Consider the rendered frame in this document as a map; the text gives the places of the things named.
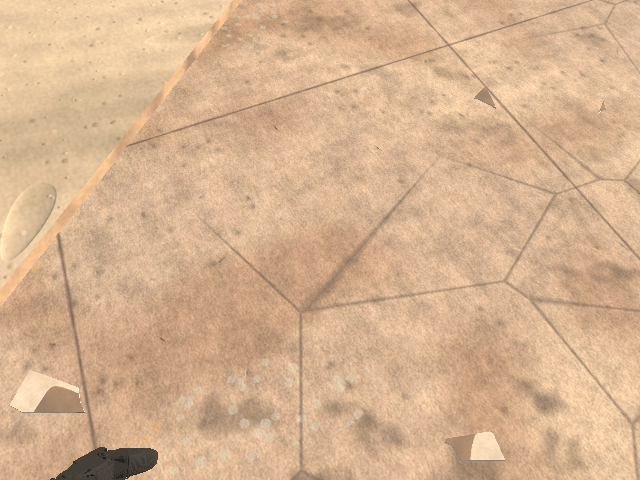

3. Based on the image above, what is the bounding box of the robot left hand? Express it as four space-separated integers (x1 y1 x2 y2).
50 447 158 480

